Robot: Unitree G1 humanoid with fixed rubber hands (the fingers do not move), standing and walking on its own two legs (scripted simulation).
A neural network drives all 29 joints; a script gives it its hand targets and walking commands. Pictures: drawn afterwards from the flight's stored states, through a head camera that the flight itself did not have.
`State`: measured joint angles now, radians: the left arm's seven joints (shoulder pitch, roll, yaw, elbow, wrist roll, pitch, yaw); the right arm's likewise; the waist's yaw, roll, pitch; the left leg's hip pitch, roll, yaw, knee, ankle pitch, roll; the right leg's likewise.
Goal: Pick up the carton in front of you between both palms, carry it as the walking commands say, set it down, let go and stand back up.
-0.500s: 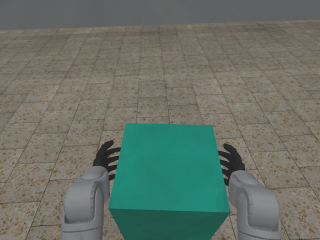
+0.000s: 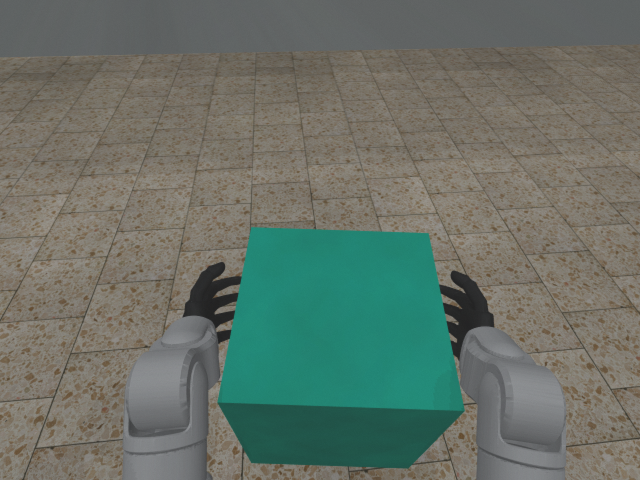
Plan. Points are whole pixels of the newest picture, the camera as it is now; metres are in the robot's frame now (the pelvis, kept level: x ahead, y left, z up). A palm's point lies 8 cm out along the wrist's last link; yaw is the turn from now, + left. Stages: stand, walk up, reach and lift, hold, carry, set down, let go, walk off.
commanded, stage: carry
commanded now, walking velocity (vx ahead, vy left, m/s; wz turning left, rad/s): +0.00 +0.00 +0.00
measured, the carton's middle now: (334, 355) +0.28 +0.00 +0.02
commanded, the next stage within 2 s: hold in 1.94 s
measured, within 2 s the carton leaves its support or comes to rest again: neither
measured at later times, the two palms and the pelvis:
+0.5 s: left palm (207, 296) +0.33 +0.16 +0.08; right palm (447, 295) +0.34 -0.14 +0.08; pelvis +0.07 +0.00 +0.00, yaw +2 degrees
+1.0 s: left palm (203, 337) +0.29 +0.16 +0.04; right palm (440, 336) +0.30 -0.14 +0.04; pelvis +0.01 +0.00 +0.00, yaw +2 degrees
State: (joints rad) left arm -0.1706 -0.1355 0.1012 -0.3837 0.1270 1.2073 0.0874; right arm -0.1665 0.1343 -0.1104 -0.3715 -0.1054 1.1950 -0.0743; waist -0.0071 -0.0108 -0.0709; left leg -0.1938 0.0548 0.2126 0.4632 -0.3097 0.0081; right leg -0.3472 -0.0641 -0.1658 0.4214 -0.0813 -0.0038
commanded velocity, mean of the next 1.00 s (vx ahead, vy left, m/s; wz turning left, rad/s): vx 0.00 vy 0.00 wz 0.00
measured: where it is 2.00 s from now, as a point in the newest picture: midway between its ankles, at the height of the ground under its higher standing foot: outside the picture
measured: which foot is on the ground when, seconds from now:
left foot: down 0.00-1.00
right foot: down 0.00-1.00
